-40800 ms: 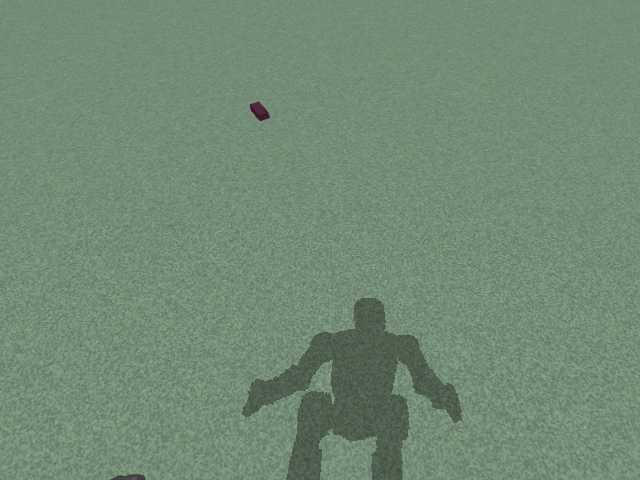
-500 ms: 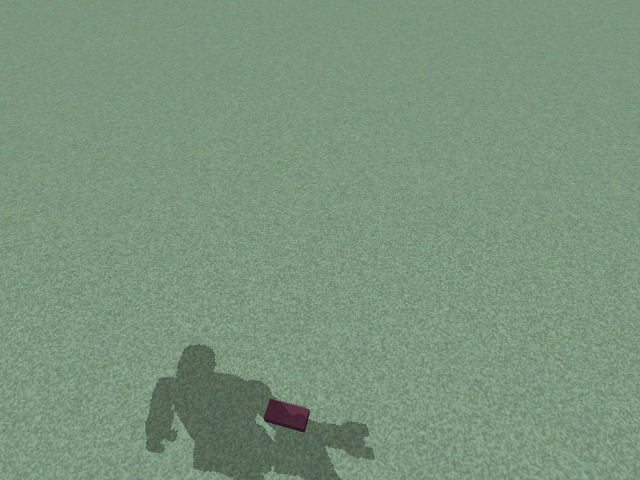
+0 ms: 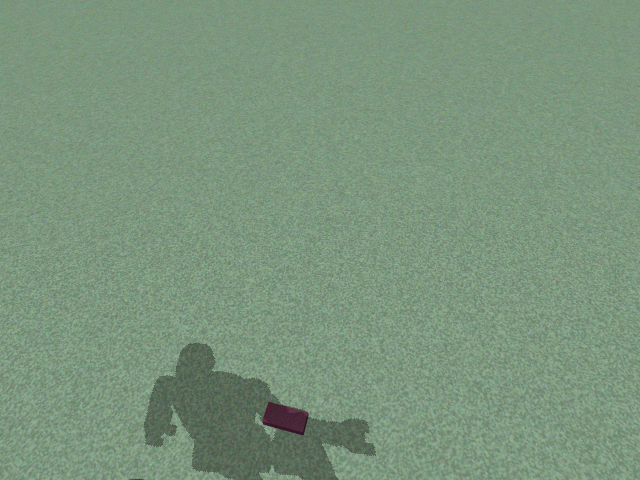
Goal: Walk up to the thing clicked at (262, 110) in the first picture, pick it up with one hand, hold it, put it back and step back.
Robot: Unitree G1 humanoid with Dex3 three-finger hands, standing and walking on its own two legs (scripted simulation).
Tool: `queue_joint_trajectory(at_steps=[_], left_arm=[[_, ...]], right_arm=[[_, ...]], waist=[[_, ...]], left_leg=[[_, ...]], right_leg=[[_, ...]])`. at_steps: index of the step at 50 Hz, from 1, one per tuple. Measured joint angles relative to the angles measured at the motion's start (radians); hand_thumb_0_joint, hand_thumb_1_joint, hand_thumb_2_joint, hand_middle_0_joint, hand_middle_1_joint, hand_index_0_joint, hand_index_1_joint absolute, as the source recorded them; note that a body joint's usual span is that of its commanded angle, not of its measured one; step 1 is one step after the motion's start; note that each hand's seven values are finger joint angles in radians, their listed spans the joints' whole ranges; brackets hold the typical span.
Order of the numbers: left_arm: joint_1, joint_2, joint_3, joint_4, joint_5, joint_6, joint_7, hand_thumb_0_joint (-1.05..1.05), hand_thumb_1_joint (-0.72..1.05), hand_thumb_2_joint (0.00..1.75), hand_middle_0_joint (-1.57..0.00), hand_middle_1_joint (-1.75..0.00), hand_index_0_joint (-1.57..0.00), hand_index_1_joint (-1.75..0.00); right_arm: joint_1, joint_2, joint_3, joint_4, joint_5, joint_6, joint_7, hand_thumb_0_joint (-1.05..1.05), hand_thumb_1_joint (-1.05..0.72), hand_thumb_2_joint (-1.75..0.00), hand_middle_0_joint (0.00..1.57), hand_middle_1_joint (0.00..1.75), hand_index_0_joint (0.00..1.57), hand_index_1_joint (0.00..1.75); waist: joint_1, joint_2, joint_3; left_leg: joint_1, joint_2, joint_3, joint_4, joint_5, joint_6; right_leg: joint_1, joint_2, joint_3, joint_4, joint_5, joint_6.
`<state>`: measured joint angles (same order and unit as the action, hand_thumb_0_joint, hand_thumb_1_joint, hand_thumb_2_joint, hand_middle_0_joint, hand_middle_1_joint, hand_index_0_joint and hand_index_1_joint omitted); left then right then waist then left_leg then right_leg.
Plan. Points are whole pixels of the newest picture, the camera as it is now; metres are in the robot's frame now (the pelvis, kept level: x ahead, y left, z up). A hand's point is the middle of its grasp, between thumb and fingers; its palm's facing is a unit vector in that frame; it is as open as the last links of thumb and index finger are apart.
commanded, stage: stand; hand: left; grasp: from above
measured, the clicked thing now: (285, 418) +0.38 +0.15 -0.77
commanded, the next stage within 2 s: step back in 0.30 s
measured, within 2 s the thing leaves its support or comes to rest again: neither
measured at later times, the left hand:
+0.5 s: hand out of the picture +0.07 +0.28 -0.16, palm faces -0.01 -0.92 -0.38, open 7.4 cm
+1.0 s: hand out of the picture +0.00 +0.34 -0.18, palm faces -0.10 -0.93 -0.36, open 7.4 cm
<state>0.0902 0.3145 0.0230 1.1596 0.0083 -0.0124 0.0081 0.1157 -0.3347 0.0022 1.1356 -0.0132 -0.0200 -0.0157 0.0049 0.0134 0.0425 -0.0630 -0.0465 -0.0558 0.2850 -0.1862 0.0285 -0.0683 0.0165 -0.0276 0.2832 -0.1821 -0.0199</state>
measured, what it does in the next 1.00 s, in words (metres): walks backwards: left foot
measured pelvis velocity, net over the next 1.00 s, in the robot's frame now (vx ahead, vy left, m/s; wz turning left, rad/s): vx -0.13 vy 0.08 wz -0.08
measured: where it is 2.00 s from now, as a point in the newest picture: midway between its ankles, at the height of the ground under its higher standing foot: outside the picture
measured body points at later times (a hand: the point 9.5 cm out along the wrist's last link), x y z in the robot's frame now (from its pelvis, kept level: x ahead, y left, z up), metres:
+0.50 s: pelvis -0.04 +0.01 -0.01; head +0.03 +0.01 +0.44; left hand +0.07 +0.32 -0.14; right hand +0.07 -0.30 -0.13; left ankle -0.04 +0.12 -0.72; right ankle -0.02 -0.10 -0.75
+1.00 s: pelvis -0.13 +0.08 -0.02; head -0.05 +0.10 +0.42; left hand +0.00 +0.39 -0.15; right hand -0.05 -0.23 -0.13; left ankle -0.08 +0.16 -0.75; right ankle -0.19 -0.07 -0.69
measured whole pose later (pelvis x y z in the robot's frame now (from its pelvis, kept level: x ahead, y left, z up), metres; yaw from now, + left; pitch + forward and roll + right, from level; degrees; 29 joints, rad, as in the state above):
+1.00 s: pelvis -0.13 +0.08 -0.02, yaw -5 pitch -1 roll -1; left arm 0.11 0.40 0.08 0.86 0.01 0.07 0.01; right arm 0.12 -0.34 -0.04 0.87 -0.02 0.01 -0.02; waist -0.01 -0.03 0.21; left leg -0.31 -0.01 0.04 0.56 -0.23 0.06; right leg -0.34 0.08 0.15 0.99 -0.52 0.03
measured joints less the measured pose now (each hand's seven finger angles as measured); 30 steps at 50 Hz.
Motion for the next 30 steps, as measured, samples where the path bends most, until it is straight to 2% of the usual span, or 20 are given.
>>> queue_joint_trajectory(at_steps=[16,21,26,28,30], left_arm=[[0.004,0.007,0.0,-0.016,-0.005,0.003,-0.003,0.01,0.91,0.9,-0.2,-0.3,-0.2,-0.3],[-0.016,0.03,0.025,-0.088,-0.016,0.009,0.002,0.01,0.91,0.9,-0.2,-0.3,-0.21,-0.3],[-0.033,0.06,0.038,-0.161,0.004,0.027,0.01,0.01,0.91,0.9,-0.2,-0.3,-0.21,-0.3],[-0.042,0.067,0.038,-0.184,0.014,0.035,0.012,0.01,0.91,0.9,-0.2,-0.3,-0.21,-0.3],[-0.05,0.069,0.035,-0.212,0.019,0.041,0.011,0.01,0.91,0.9,-0.2,-0.3,-0.21,-0.3]], right_arm=[[0.0,-0.007,0.002,-0.006,0.003,0.002,0.004,0.01,-0.9,-0.9,0.2,0.3,0.21,0.3],[-0.048,-0.028,-0.017,-0.072,0.019,0.029,0.013,0.01,-0.9,-0.9,0.2,0.3,0.21,0.3],[-0.052,-0.05,-0.039,-0.142,0.016,0.057,0.024,0.0,-0.9,-0.9,0.2,0.3,0.21,0.3],[-0.034,-0.061,-0.047,-0.161,0.019,0.06,0.029,0.0,-0.9,-0.9,0.2,0.3,0.21,0.3],[-0.014,-0.072,-0.053,-0.17,0.018,0.062,0.029,0.0,-0.9,-0.9,0.2,0.3,0.21,0.3]], waist=[[-0.001,0.002,0.001],[-0.011,0.008,0.077],[-0.004,-0.033,0.13],[-0.01,-0.044,0.132],[-0.014,-0.047,0.134]], left_leg=[[-0.005,-0.001,0.002,0.006,-0.003,0.0],[-0.126,0.003,0.004,0.189,-0.038,0.001],[-0.264,-0.036,-0.007,0.536,-0.273,0.009],[-0.27,-0.028,-0.01,0.571,-0.29,0.008],[-0.242,-0.007,-0.008,0.515,-0.268,0.002]], right_leg=[[-0.009,-0.001,0.002,0.013,-0.007,-0.001],[-0.079,0.007,-0.002,0.095,-0.019,-0.01],[-0.155,-0.03,0.023,0.172,-0.024,-0.003],[-0.185,-0.046,0.024,0.201,-0.029,0.007],[-0.216,-0.058,0.025,0.239,-0.038,0.023]])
